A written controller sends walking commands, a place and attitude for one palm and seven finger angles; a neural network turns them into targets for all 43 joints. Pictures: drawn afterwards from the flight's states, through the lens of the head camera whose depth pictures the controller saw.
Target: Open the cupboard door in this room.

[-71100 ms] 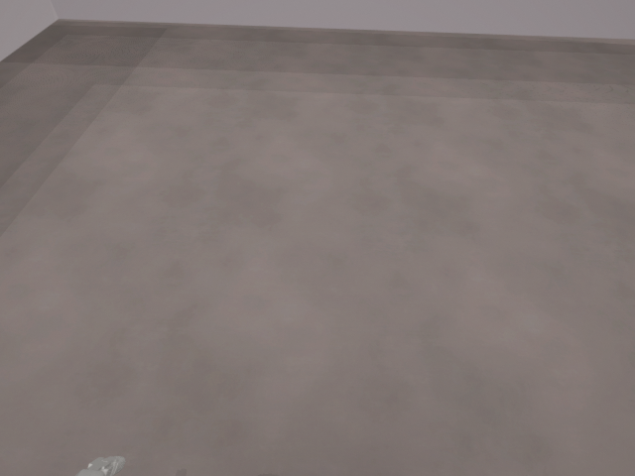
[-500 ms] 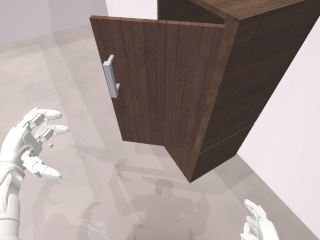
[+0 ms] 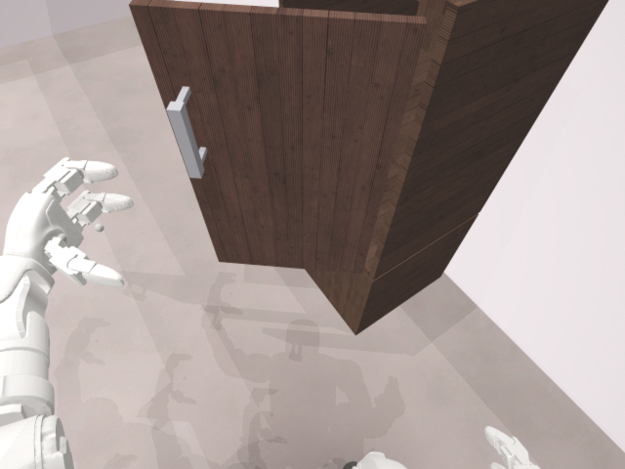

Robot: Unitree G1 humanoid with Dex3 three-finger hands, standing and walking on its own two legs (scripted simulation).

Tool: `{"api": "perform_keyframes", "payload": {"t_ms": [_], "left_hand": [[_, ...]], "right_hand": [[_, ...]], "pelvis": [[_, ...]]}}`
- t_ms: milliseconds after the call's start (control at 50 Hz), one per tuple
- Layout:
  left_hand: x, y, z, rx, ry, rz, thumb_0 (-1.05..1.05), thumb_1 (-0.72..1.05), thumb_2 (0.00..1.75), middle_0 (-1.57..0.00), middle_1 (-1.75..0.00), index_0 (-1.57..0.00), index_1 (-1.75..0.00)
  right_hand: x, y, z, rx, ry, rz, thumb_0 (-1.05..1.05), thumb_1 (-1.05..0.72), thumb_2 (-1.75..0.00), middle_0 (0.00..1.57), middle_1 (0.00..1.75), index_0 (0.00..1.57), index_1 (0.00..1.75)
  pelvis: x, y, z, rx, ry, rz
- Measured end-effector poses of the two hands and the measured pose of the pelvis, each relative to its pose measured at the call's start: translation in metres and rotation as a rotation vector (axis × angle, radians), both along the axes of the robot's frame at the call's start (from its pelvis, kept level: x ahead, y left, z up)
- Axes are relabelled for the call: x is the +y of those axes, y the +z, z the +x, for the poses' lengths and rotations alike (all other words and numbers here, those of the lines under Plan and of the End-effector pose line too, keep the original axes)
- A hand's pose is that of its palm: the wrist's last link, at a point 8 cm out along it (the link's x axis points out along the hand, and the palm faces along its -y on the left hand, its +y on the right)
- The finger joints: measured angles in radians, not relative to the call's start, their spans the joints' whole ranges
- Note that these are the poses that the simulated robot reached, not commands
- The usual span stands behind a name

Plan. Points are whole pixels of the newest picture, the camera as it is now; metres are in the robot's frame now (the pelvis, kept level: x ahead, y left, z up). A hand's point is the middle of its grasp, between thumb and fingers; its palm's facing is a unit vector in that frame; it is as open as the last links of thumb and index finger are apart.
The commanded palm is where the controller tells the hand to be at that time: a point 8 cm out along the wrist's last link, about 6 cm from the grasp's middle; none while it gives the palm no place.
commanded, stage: move the hooked fingers beside the handle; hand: left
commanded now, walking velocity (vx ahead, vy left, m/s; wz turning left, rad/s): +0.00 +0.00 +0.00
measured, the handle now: (190, 134) +0.56 +0.20 +0.09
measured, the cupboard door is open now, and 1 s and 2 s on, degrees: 51 51 51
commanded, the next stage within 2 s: slide the fingers in behind the handle in 1.84 s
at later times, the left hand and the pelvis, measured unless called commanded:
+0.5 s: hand (121, 185) +0.44 +0.26 +0.10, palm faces -0.05 -1.00 -0.01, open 14.0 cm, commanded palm +0.42 +0.31 +0.10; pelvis +0.00 +0.00 +0.00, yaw +0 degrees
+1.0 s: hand (132, 148) +0.51 +0.27 +0.10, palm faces -0.07 -1.00 +0.00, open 14.0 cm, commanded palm +0.50 +0.32 +0.09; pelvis +0.00 +0.01 -0.01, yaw -1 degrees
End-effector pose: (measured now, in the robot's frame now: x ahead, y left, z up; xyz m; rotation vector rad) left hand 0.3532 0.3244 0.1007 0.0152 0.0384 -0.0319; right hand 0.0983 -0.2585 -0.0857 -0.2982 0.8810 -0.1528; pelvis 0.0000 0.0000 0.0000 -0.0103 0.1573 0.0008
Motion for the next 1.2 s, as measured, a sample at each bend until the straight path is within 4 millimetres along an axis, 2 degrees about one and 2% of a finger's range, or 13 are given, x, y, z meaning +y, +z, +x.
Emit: {"api": "perform_keyframes", "payload": {"t_ms": [160, 360, 480, 700, 980, 1120, 1200], "left_hand": [[0.002, 0.001, 0.019, -0.005, -0.019, -0.004, -0.02, -0.5, 0.3, -0.3, -1.2, -0.3, -1.2], [-0.009, 0.0, 0.049, -0.001, -0.035, -0.01, -0.02, -0.5, 0.3, -0.3, -1.2, -0.3, -1.2], [-0.007, 0.002, 0.065, -0.003, -0.022, -0.01, -0.02, -0.5, 0.3, -0.3, -1.2, -0.3, -1.2], [-0.006, 0.004, 0.092, -0.002, -0.038, -0.002, -0.02, -0.5, 0.3, -0.3, -1.2, -0.3, -1.2], [0.0, 0.002, 0.135, 0.01, -0.035, -0.015, -0.02, -0.5, 0.3, -0.3, -1.2, -0.3, -1.2], [0.005, -0.001, 0.156, 0.013, -0.038, -0.013, -0.02, -0.5, 0.3, -0.3, -1.2, -0.3, -1.2], [0.004, -0.003, 0.161, 0.003, -0.055, -0.004, -0.02, -0.5, 0.3, -0.3, -1.2, -0.3, -1.2]], "right_hand": [[-0.005, -0.004, -0.019, 0.088, -0.031, -0.015, 0.01, -0.9, -0.89, 0.2, 0.3, 0.2, 0.3], [-0.005, -0.007, -0.027, 0.141, -0.055, -0.017, 0.0, -0.9, -0.89, 0.2, 0.3, 0.2, 0.3], [-0.004, -0.01, -0.036, 0.178, -0.078, -0.012, 0.0, -0.9, -0.89, 0.2, 0.3, 0.2, 0.3], [-0.007, -0.016, -0.068, 0.314, -0.12, -0.032, 0.0, -0.9, -0.89, 0.2, 0.3, 0.2, 0.3], [-0.006, -0.012, -0.111, 0.466, -0.198, -0.061, 0.0, -0.9, -0.89, 0.2, 0.3, 0.2, 0.3], [0.001, -0.01, -0.125, 0.535, -0.224, -0.068, 0.0, -0.9, -0.89, 0.2, 0.3, 0.2, 0.3], [0.007, -0.01, -0.127, 0.561, -0.236, -0.056, 0.0, -0.9, -0.89, 0.2, 0.3, 0.2, 0.3]], "pelvis": [[0.002, -0.001, 0.002, 0.025, 0.002, -0.004], [0.004, -0.003, 0.003, 0.054, 0.0, -0.007], [0.004, -0.005, 0.003, 0.07, -0.007, -0.008], [0.005, -0.008, 0.002, 0.11, -0.002, -0.014], [0.01, -0.014, 0.004, 0.173, -0.013, -0.027], [0.014, -0.017, 0.007, 0.209, -0.015, -0.037], [0.017, -0.017, 0.013, 0.221, -0.019, -0.041]]}}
